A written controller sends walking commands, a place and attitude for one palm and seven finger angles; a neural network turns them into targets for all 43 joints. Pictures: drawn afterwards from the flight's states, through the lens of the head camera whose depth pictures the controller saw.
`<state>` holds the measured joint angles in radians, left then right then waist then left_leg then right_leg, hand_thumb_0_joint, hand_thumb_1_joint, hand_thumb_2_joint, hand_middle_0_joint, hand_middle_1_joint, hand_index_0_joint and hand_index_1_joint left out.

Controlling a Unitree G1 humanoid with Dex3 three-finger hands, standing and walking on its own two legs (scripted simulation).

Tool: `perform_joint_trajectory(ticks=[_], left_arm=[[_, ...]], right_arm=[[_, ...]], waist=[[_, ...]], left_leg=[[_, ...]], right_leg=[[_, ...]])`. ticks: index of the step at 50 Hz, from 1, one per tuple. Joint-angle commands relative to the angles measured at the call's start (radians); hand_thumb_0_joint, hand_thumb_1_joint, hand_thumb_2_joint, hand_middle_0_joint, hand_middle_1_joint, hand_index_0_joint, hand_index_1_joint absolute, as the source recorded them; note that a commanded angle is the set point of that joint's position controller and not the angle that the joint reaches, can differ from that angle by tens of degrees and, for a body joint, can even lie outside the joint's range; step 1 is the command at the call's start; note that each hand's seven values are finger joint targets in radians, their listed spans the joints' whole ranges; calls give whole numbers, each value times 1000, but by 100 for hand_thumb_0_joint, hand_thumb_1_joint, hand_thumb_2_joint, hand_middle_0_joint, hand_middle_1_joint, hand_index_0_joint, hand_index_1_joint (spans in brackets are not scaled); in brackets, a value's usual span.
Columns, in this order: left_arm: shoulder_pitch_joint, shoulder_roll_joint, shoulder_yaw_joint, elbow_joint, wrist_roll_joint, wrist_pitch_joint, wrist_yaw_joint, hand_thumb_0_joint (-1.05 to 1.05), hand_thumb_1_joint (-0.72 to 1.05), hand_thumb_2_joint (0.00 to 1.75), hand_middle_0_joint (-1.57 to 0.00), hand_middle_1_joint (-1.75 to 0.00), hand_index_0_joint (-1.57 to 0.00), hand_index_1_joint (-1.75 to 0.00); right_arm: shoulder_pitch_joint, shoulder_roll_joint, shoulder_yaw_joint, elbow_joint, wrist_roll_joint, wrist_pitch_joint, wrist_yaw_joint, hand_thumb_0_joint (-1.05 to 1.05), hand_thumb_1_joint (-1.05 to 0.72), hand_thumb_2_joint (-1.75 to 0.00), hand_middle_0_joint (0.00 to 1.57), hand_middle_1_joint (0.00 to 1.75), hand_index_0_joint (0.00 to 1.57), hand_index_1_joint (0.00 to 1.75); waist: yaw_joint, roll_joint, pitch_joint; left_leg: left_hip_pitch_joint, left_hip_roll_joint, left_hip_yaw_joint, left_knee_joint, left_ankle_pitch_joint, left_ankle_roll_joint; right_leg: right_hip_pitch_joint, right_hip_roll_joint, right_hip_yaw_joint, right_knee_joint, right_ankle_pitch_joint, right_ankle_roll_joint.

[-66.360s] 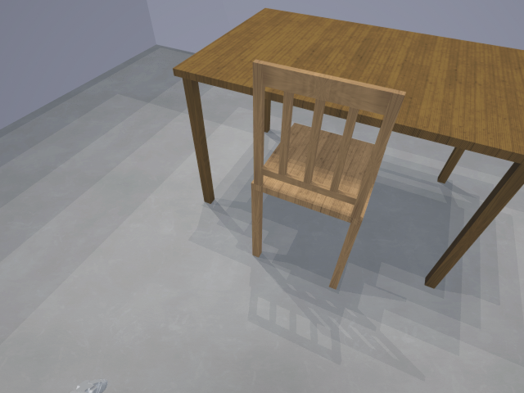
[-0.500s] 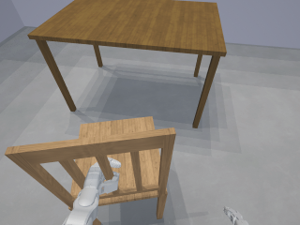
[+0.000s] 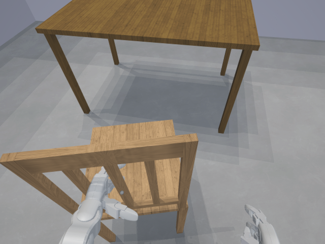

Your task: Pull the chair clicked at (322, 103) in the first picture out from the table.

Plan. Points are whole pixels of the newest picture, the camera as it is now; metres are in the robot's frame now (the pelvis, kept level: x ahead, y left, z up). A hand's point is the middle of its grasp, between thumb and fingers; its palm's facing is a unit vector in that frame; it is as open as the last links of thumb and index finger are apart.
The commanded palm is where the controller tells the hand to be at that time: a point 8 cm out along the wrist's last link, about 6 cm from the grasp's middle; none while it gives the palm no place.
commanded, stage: open the thumb and straighten the fingers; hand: left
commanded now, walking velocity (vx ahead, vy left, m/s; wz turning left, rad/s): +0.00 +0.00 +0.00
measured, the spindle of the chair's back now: (121, 187) +0.28 +0.12 -0.05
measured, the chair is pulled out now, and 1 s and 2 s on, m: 0.61 0.61 0.61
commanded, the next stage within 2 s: draw the fingers out of the gap in 0.16 s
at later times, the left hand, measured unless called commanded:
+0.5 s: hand (117, 212) +0.21 +0.12 -0.04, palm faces -0.05 -0.99 -0.14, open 17.5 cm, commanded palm +0.19 +0.17 -0.01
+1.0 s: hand out of the picture +0.14 +0.11 -0.03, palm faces -0.03 -0.99 -0.13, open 17.5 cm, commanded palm +0.11 +0.16 -0.01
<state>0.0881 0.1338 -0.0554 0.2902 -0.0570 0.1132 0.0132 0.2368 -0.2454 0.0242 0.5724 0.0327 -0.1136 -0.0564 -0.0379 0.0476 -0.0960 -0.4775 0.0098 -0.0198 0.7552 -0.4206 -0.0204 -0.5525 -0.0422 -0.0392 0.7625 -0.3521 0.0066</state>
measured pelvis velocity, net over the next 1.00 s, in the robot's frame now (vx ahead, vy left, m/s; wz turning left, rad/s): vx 0.00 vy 0.01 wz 0.03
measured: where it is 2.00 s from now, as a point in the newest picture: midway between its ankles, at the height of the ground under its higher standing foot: outside the picture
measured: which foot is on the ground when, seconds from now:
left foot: down 0.00-1.00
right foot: down 0.00-1.00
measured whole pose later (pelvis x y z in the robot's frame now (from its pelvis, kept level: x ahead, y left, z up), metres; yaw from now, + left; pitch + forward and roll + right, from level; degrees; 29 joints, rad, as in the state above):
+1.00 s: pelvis +0.00 +0.01 -0.03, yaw +2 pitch +10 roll -1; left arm 0.68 0.15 -0.21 -0.31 0.02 0.22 0.06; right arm 0.27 -0.22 0.04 0.43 0.03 -0.14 -0.10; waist -0.02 0.05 -0.17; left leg -0.62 0.00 -0.06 0.97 -0.53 -0.01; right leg -0.66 -0.06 -0.07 0.94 -0.45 0.02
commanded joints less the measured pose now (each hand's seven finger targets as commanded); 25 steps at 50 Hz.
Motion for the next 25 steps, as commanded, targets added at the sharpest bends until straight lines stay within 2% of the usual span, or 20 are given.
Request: perform_joint_trajectory(ticks=[1,4,6,7,8,9,11,12,13,17,21,22,24,25], left_arm=[[-97,110,58,-254,4,-39,7,0,-55,20,0,0,0,0],[-87,136,78,-265,2,-20,6,0,-55,20,0,0,0,0],[-90,124,62,-284,3,-11,3,0,-55,20,0,0,0,0],[-79,148,84,-277,2,-3,4,0,-55,20,0,0,0,0],[-78,147,81,-304,3,-3,4,0,-55,20,0,0,0,0],[-44,139,80,-289,1,4,3,0,-55,20,0,0,0,0],[-55,157,93,-298,3,13,4,0,-55,20,0,0,0,0],[-61,171,102,-303,3,17,4,0,-55,20,0,0,0,0],[0,101,34,-352,4,20,2,0,-55,20,0,0,0,0],[165,116,48,-395,1,44,13,0,-55,20,0,0,0,0],[204,98,2,-515,9,37,19,0,-55,20,0,0,0,0],[209,124,19,-530,15,35,26,0,-55,20,0,0,0,0],[278,87,-19,-581,21,27,37,0,-55,20,0,0,0,0],[301,88,-21,-601,24,24,42,0,-55,20,0,0,0,0]], right_arm=[[-44,-118,-52,-163,-2,-59,-16,0,-90,-90,20,30,20,30],[-39,-122,-52,-166,-2,-56,-20,0,-90,-90,20,30,20,30],[-37,-120,-48,-173,-2,-58,-21,0,-90,-90,20,30,20,30],[-36,-126,-50,-172,-3,-56,-23,0,-90,-90,20,30,20,30],[-35,-123,-48,-178,-4,-56,-23,0,-90,-90,20,30,20,30],[-33,-120,-48,-182,-3,-55,-25,0,-90,-90,20,30,20,30],[-31,-123,-47,-183,-3,-50,-28,0,-90,-90,20,30,20,30],[-30,-126,-47,-183,-3,-48,-29,0,-90,-90,20,30,20,30],[-38,-113,-45,-201,-3,-54,-25,0,-90,-90,20,30,20,30],[-42,-114,-49,-220,-2,-55,-22,0,-90,-90,20,30,20,30],[-37,-110,-46,-243,-2,-68,-28,0,-90,-90,20,30,20,30],[-36,-112,-48,-237,-3,-71,-31,0,-90,-90,20,30,20,30],[-33,-100,-46,-246,-3,-82,-31,0,-90,-90,20,30,20,30],[-33,-100,-46,-249,-4,-87,-32,0,-90,-90,20,30,20,30]], waist=[[3,-60,-215],[-3,-82,-199],[-9,-72,-193],[-4,-78,-183],[-2,-62,-207],[0,-81,-203],[-4,-78,-198],[-2,-57,-189],[3,-55,-215],[18,-72,-213],[1,-71,-191],[-1,-53,-174],[1,-48,-180],[4,-40,-180]], left_leg=[[11,-6,31,-68,296,34],[-12,-6,27,-54,283,35],[-18,-8,27,-45,271,37],[-30,-8,26,-43,270,37],[-27,-11,28,-40,274,37],[-33,-10,28,-36,271,38],[-46,-12,28,-28,261,38],[-50,-13,28,-28,261,38],[-27,-12,26,-34,273,38],[-48,-8,24,-22,291,35],[-59,-10,19,-10,265,40],[-55,-8,14,-7,265,38],[-43,-8,10,-2,270,38],[-47,-10,9,3,272,37]], right_leg=[[187,-5,-22,-66,302,-9],[171,-5,-22,-63,294,-6],[161,-5,-20,-61,286,-4],[163,-6,-20,-64,285,-7],[175,-8,-17,-57,292,-6],[172,-6,-19,-55,289,-4],[162,-7,-17,-53,279,-2],[161,-8,-14,-57,277,-6],[172,-9,-24,-49,283,-6],[180,-10,-28,-43,310,-11],[144,-8,-30,-35,269,-6],[126,-6,-32,-34,257,-10],[114,-6,-41,-23,248,-10],[109,-7,-41,-19,247,-11]])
